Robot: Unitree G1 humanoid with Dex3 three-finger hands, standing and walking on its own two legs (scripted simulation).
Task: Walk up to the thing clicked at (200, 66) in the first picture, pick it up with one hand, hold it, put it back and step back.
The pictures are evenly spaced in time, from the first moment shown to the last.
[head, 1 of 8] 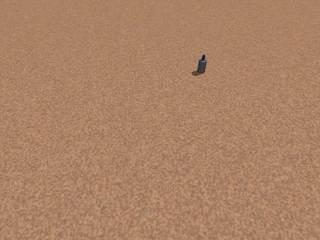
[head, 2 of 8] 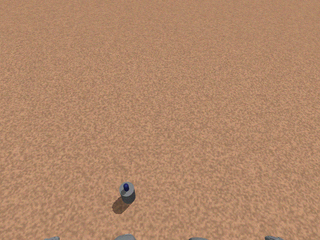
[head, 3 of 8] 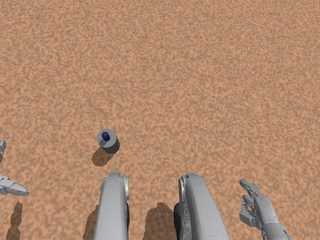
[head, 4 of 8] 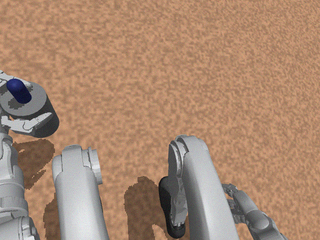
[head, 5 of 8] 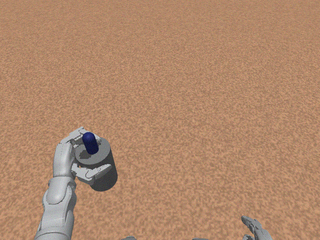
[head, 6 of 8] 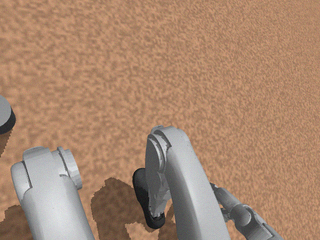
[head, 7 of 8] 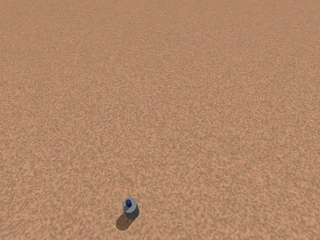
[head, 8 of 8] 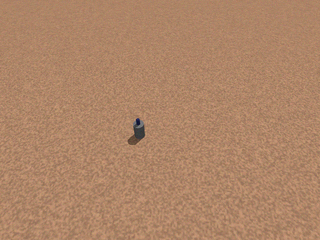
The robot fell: no
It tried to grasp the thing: yes
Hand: left
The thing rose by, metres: 0.66
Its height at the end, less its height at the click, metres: +0.00
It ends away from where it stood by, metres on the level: 0.02
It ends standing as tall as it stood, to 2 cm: yes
